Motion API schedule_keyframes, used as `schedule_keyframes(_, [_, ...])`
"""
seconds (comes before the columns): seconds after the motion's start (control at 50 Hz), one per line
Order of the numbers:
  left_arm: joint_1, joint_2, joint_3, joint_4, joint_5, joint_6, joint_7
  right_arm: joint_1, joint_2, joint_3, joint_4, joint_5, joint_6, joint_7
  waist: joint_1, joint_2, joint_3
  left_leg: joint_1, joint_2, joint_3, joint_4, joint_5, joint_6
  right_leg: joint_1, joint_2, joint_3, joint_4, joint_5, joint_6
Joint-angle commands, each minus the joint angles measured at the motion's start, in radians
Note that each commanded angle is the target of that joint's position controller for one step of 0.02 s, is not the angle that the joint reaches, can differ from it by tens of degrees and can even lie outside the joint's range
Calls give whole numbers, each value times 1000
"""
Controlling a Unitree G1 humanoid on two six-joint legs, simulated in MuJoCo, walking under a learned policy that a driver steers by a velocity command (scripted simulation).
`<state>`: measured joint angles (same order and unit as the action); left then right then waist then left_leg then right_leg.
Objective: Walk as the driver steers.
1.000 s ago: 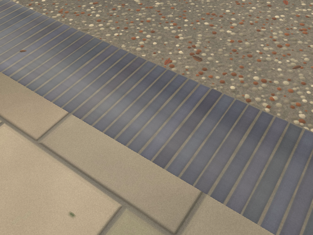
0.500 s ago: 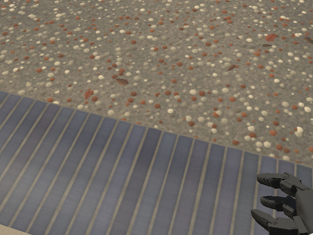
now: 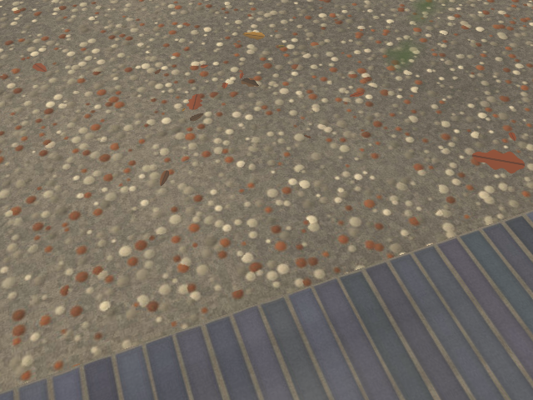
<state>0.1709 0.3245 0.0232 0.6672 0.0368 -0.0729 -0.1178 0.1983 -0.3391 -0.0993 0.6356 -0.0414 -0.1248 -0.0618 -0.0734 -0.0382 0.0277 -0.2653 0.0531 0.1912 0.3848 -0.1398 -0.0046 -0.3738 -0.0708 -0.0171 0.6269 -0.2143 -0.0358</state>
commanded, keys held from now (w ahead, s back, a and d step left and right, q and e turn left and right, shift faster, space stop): shift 0.58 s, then w+shift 0.30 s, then w+q+shift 0.12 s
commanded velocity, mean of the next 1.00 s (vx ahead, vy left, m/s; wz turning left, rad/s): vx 0.24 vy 0.00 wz -0.14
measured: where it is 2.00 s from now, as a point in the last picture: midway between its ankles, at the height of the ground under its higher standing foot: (230, 289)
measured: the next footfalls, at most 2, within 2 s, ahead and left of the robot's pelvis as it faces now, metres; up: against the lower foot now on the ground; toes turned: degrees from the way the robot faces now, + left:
left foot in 0.34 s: +0.09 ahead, +0.12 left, +0.00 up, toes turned -3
right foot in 0.90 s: +0.16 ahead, -0.14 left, +0.00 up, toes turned -10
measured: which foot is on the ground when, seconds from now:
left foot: down 0.00-0.02, up 0.04-0.32, down 0.34-0.90, up 0.92-1.00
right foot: down 0.00-0.64, up 0.66-0.88, down 0.90-1.00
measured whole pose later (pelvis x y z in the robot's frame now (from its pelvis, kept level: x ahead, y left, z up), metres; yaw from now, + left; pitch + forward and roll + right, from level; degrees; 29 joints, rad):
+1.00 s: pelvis +0.14 -0.05 +0.00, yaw -5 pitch +1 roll +0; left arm 0.35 0.26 0.04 0.70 0.03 -0.05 -0.01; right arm 0.31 -0.28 -0.06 0.78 -0.02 -0.01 0.03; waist 0.02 0.03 -0.02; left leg -0.44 0.00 -0.06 1.08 -0.35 0.08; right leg -0.26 0.00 -0.09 0.55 -0.32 -0.04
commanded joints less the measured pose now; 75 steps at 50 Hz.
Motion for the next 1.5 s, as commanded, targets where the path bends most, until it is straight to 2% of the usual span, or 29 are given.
schedule_keyframes(0.02, [88,142,70,-74,-28,-33,22,-4,-103,-16,-37,0,-6,15,73,57,-143,18,207,-144,32,-8,92,260,7,39,-223,335,-141])
schedule_keyframes(0.04, [104,266,101,-102,-43,-39,49,86,4,19,-79,-7,0,17,28,-204,-288,-148,31,11,287,-337,-46,489,-302,419,-273,752,-432])
schedule_keyframes(0.06, [128,255,109,-109,6,-66,60,28,-39,18,-67,-3,-7,25,103,-78,-153,-358,-45,-148,397,-491,-85,439,-364,531,-308,572,-455])
schedule_keyframes(0.08, [135,244,117,-77,20,-78,77,-39,-59,12,-55,0,11,33,124,-54,-110,-386,-3,-208,453,-419,-87,391,-283,408,-326,413,-344])
schedule_keyframes(0.14, [35,144,87,-97,-38,-57,83,-6,-92,-1,-19,-25,37,35,68,-95,-106,-311,7,-203,604,-338,-90,256,-202,273,-332,431,-237])
schedule_keyframes(0.3, [-44,134,77,-128,-38,-23,41,57,-30,41,39,38,47,101,57,-22,-104,-58,3,-148,167,-64,-81,138,-150,257,-190,257,-188])
schedule_keyframes(0.34, [-11,63,45,-101,-44,-13,18,22,-36,45,12,65,34,106,45,-6,-134,81,25,-161,50,226,-13,81,-83,274,-139,213,-114])
schedule_keyframes(0.38, [172,31,33,-84,-28,-6,25,-159,-112,49,-60,66,8,125,190,116,-188,37,186,-335,52,396,224,143,68,92,-121,-61,74])
schedule_keyframes(0.4, [97,87,47,-85,-37,10,37,-154,-81,47,-43,53,18,145,152,57,-143,-56,121,-284,58,143,146,197,56,79,-137,-9,88])
schedule_keyframes(0.6, [73,75,39,-93,-44,8,69,-74,-44,45,-32,54,21,146,72,75,-85,62,55,-221,80,-148,73,31,68,102,-167,-104,33])
schedule_keyframes(0.64, [41,116,61,-108,-1,16,95,93,-143,-4,16,5,24,106,-7,137,13,132,141,-387,-51,-646,190,-181,97,92,-68,-397,-21])
schedule_keyframes(0.68, [-9,14,30,-104,26,-2,106,146,-79,17,38,12,7,63,-43,228,52,256,360,-678,-212,-684,301,-333,61,49,137,-229,-4])
schedule_keyframes(0.76, [38,-8,30,-70,51,-22,107,37,1,55,23,7,1,40,42,158,24,164,243,-452,-268,-479,203,-226,43,20,267,-210,-6])
schedule_keyframes(0.8, [60,-6,32,-40,36,-24,76,-34,-66,38,12,10,9,49,67,161,45,19,162,-301,-250,-402,166,-12,72,-50,139,-171,11])
schedule_keyframes(0.82, [-15,44,53,-87,-33,13,61,32,-177,-1,61,24,55,75,58,181,39,51,113,-260,-206,-326,156,-18,65,-73,-7,-130,11])
schedule_keyframes(0.86, [97,21,46,-45,-20,34,63,48,-133,0,79,46,86,92,100,160,-4,-13,115,-233,-101,-289,150,188,113,-126,-139,14,7])
schedule_keyframes(0.88, [236,42,55,-2,-11,36,73,36,-84,12,77,44,87,89,162,111,-42,-128,104,-213,18,-253,141,367,111,-98,-120,-40,-10])
schedule_keyframes(0.92, [518,234,95,30,14,17,107,-101,103,66,-20,32,76,84,309,-330,-71,-582,-114,-190,696,-446,101,590,-292,583,-453,-682,-73])
schedule_keyframes(0.94, [427,216,96,9,8,27,123,-103,47,53,-43,31,79,76,258,-200,-19,-703,-88,-324,827,-360,124,501,-371,763,-499,-801,-152])
schedule_keyframes(0.98, [271,93,59,-7,-11,16,120,-68,-7,35,-2,27,83,90,154,-40,61,-666,-1,-337,799,-161,99,387,-284,484,-459,-561,-100])
schedule_keyframes(1.02, [211,61,46,-9,-15,-3,129,22,-27,24,54,8,98,110,103,-70,27,-552,24,-297,784,-74,51,325,-216,292,-512,-384,-60])
schedule_keyframes(1.26, [327,60,46,152,-15,-32,141,-295,18,56,-38,15,123,176,127,26,186,-560,10,-61,379,185,140,450,-154,-241,-585,312,1])
schedule_keyframes(1.32, [291,136,60,167,-12,-15,159,-162,-13,46,-2,37,125,154,30,-61,61,-247,-123,35,348,73,190,501,-157,-307,-363,1120,20])
schedule_keyframes(1.36, [215,197,81,149,2,23,167,182,-88,9,95,49,123,127,-138,-113,-111,83,-186,6,397,-149,243,451,-198,-287,80,1338,-9])
schedule_keyframes(1.38, [182,204,83,138,8,30,162,386,-144,-25,155,37,122,106,-223,-71,-203,383,-193,-96,346,-261,272,251,-194,-261,428,1153,-16])
schedule_keyframes(1.4, [177,86,64,107,-9,20,138,310,-224,-60,140,55,144,81,-134,245,-197,589,4,-482,185,-481,346,-135,19,-246,877,162,39])
schedule_keyframes(1.42, [153,57,46,9,-17,-9,127,181,-270,-59,76,32,145,98,-32,246,-264,684,177,-1028,-39,-469,495,-453,147,-33,1071,-225,73])
schedule_keyframes(1.44, [26,97,48,-16,-10,-34,129,190,-228,-55,70,33,141,91,-67,27,-201,593,182,-985,-75,-264,464,-486,78,102,973,-128,71])
schedule_keyframes(1.5, [69,80,34,7,14,-19,137,135,-157,-33,115,29,103,69,79,-44,15,146,81,-742,-126,-162,382,-264,-45,112,624,-146,70])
